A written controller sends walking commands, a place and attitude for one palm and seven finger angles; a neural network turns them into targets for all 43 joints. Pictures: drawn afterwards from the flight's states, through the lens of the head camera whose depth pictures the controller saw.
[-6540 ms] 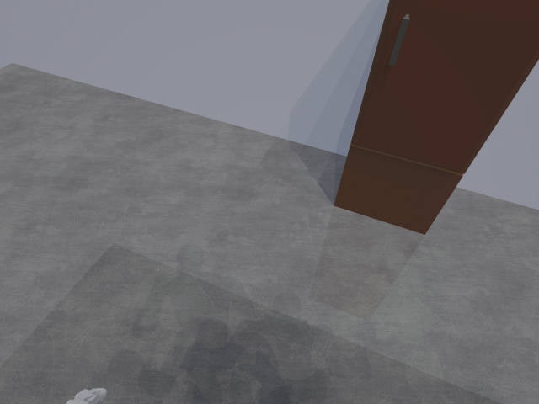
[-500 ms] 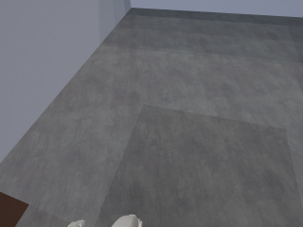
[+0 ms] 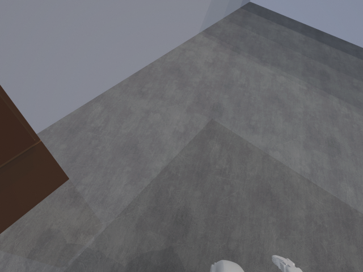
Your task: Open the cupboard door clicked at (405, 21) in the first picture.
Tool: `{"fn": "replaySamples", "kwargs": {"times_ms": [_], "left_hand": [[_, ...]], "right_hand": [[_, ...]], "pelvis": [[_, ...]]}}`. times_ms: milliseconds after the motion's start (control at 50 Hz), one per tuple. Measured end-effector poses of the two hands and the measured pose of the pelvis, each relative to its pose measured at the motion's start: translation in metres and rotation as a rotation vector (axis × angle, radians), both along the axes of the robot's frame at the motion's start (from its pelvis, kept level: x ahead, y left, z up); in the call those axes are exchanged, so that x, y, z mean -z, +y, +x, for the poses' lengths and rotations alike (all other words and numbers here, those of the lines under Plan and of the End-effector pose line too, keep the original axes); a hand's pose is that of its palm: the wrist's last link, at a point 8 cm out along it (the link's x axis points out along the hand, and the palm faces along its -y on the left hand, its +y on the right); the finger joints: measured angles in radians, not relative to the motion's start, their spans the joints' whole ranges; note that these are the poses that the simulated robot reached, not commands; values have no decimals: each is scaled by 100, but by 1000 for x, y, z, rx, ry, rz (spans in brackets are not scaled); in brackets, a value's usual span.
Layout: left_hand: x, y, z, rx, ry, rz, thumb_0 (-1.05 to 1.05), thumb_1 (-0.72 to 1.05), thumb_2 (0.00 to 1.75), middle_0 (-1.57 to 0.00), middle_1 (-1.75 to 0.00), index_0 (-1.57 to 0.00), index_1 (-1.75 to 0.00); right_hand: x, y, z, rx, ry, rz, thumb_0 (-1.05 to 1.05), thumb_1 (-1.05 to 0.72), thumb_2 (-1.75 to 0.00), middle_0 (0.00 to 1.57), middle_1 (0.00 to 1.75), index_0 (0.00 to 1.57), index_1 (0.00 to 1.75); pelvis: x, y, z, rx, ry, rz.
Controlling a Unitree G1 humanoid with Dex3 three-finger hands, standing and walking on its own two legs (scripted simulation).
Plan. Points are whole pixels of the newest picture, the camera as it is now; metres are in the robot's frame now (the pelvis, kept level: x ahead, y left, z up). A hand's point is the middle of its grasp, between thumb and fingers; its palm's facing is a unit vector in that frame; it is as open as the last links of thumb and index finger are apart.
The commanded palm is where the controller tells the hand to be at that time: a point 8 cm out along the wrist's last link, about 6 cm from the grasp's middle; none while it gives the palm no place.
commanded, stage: turn to face it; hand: left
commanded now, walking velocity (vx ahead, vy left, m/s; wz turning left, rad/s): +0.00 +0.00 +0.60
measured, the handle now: out of the picture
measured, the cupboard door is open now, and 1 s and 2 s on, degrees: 0 0 0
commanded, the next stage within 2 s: take the last steps up to it in 1.52 s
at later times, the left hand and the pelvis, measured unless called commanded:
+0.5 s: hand out of the picture +0.09 +0.17 -0.13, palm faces +0.26 -0.92 -0.29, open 7.4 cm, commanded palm none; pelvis +0.01 -0.05 +0.00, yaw +18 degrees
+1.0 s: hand out of the picture -0.12 +0.22 -0.18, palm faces +0.60 -0.76 -0.25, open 7.4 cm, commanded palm none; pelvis -0.03 +0.00 +0.00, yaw +36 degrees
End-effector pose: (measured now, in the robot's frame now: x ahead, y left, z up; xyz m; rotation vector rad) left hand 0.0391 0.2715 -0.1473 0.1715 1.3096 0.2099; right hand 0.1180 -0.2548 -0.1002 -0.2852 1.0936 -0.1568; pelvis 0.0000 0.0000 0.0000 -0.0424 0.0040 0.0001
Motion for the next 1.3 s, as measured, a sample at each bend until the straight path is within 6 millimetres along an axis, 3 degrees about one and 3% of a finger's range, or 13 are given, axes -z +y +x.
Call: {"fn": "replaySamples", "kwargs": {"times_ms": [180,300,380,520,640,720,820,900,980,1100,1180,1300], "left_hand": [[-21,-1,47,-26,-172,16,1,91,89,-20,-30,-19,-30],[-34,-22,70,-38,-250,37,1,91,89,-20,-30,-19,-30],[-40,-39,71,-57,-306,72,1,91,89,-20,-30,-20,-30],[-50,-57,22,-156,-259,97,1,91,89,-20,-30,-20,-30],[-39,-62,-36,-280,-189,80,1,91,89,-21,-30,-20,-30],[-24,-58,-85,-369,-116,54,1,90,89,-21,-30,-20,-30],[6,-42,-151,-495,-30,19,1,90,89,-21,-30,-20,-30],[11,-32,-186,-566,36,11,1,91,89,-20,-30,-20,-30],[-1,-23,-191,-604,1,13,1,91,89,-20,-30,-19,-30],[-15,-15,-179,-640,-97,47,1,91,89,-20,-30,-19,-30],[-23,-15,-166,-657,-146,73,1,91,89,-20,-30,-19,-30],[-34,-29,-145,-678,-212,124,1,91,89,-20,-30,-19,-30]], "right_hand": [[8,8,-22,-11,85,35,1,-90,-90,20,30,21,30],[25,-10,-42,-11,170,56,1,-90,-90,20,30,21,30],[45,-30,-46,-27,214,77,1,-90,-90,20,30,20,30],[48,-46,-24,-115,237,82,1,-91,-90,20,30,20,30],[40,-33,9,-231,231,59,1,-91,-90,20,30,20,30],[34,-7,40,-327,194,33,1,-91,-90,19,30,20,30],[27,44,78,-465,83,-7,1,-91,-90,19,30,20,30],[13,78,89,-536,20,-13,1,-91,-90,20,30,20,30],[2,97,86,-578,14,-16,1,-91,-90,20,30,20,30],[4,110,79,-626,49,8,1,-90,-90,20,30,20,30],[12,106,73,-641,87,23,1,-90,-90,20,30,20,30],[33,84,72,-658,160,37,1,-90,-90,20,30,21,30]], "pelvis": [[-5,-2,6,-93,6,5],[-2,-19,8,-167,15,20],[7,-37,10,-216,21,45],[0,-50,8,-326,-10,63],[-2,-48,3,-413,-14,74],[1,-39,-4,-464,-8,67],[17,-15,-16,-534,4,38],[13,-6,-22,-562,1,30],[1,0,-26,-609,-5,7],[-5,1,-28,-677,-5,5],[-4,-5,-26,-722,-1,10],[1,-24,-17,-792,10,24]]}}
